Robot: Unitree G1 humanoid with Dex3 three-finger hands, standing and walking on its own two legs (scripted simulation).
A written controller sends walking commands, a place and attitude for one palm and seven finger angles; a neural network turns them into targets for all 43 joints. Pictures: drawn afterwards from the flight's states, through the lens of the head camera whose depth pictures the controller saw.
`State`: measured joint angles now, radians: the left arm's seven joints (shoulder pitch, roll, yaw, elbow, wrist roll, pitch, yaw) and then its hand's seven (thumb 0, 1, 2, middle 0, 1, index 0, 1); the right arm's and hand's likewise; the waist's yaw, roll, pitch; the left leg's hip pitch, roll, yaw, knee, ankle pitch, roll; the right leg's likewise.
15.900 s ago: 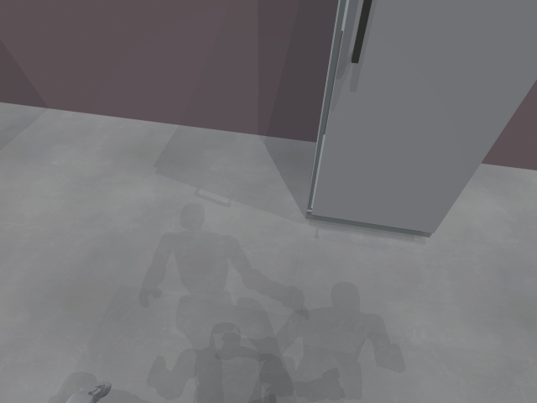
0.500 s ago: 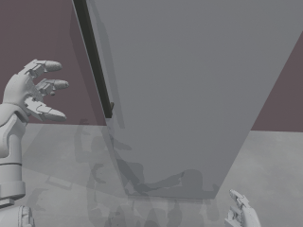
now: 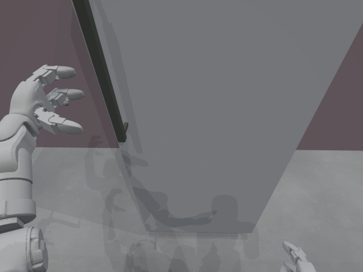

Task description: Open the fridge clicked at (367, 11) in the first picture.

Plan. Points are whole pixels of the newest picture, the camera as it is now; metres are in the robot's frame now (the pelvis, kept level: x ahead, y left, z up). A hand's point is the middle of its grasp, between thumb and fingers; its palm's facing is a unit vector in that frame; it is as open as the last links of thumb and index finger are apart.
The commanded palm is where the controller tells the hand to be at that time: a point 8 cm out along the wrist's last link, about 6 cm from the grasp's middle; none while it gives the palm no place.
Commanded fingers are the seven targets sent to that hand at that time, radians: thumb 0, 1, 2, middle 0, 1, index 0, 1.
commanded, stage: move the hooked fingers beside the handle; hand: left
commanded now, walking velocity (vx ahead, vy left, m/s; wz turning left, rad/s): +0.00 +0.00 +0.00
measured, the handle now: (107, 74) +0.44 +0.19 +0.24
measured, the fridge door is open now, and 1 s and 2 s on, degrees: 0 0 0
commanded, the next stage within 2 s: feel for the door with the fingertips in 1.18 s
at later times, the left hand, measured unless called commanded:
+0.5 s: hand (72, 96) +0.40 +0.26 +0.21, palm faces +0.06 -1.00 -0.03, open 14.0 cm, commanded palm +0.36 +0.31 +0.22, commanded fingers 0.00 -0.50 0.30 -0.30 -1.20 -0.30 -1.20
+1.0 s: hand (73, 97) +0.38 +0.24 +0.23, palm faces +0.06 -1.00 -0.01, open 14.0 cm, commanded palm +0.36 +0.30 +0.22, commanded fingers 0.00 -0.50 0.30 -0.30 -1.20 -0.30 -1.20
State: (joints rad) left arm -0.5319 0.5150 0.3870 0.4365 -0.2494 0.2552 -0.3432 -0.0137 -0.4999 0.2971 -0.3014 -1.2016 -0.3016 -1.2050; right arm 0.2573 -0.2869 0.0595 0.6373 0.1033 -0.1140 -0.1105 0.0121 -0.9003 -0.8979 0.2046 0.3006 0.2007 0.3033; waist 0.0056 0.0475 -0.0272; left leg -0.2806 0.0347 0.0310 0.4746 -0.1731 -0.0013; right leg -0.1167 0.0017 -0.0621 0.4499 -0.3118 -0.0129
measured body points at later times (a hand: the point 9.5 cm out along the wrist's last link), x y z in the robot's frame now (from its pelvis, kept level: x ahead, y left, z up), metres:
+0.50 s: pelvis +0.01 +0.00 +0.00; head +0.00 -0.01 +0.45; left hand +0.39 +0.31 +0.22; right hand +0.14 -0.26 -0.10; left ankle +0.05 +0.12 -0.74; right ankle -0.04 -0.11 -0.74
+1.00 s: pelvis +0.00 +0.00 +0.00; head -0.02 -0.01 +0.45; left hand +0.37 +0.29 +0.23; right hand +0.16 -0.24 -0.08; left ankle +0.05 +0.12 -0.74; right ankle -0.04 -0.11 -0.74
